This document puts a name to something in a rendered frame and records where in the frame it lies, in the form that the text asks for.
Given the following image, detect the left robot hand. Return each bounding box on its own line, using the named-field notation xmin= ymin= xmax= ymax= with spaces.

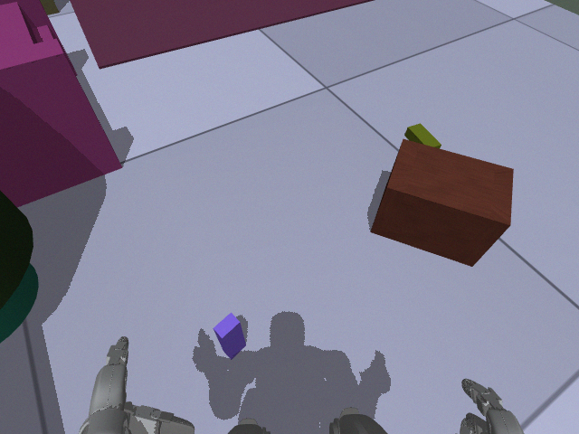
xmin=89 ymin=336 xmax=195 ymax=434

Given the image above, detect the potted plant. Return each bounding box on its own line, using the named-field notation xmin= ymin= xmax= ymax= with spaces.
xmin=0 ymin=191 xmax=39 ymax=343

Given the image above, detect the right robot hand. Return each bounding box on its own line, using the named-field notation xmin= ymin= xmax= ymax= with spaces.
xmin=456 ymin=379 xmax=524 ymax=434

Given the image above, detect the armchair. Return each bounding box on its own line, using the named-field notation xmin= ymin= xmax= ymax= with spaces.
xmin=0 ymin=0 xmax=122 ymax=207

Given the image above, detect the left robot arm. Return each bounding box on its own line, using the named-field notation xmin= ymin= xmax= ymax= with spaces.
xmin=79 ymin=409 xmax=131 ymax=434

